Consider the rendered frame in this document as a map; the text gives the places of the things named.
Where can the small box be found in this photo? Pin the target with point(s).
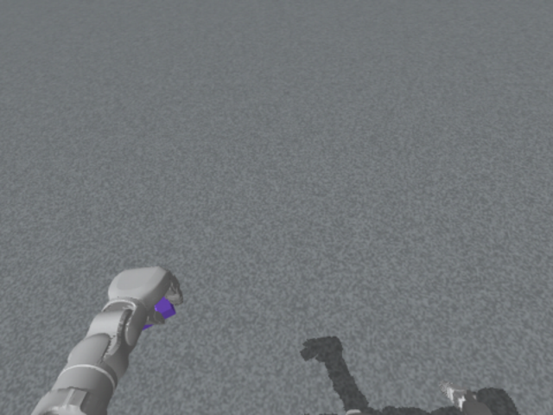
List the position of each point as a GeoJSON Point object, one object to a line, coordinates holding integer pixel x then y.
{"type": "Point", "coordinates": [165, 307]}

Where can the left robot hand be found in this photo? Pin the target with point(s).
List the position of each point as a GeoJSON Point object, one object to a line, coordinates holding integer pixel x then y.
{"type": "Point", "coordinates": [148, 285]}

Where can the right robot hand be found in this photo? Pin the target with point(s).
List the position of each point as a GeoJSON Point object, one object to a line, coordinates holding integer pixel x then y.
{"type": "Point", "coordinates": [463, 399]}

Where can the left robot arm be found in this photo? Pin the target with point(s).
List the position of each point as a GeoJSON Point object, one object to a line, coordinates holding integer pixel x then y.
{"type": "Point", "coordinates": [90, 377]}

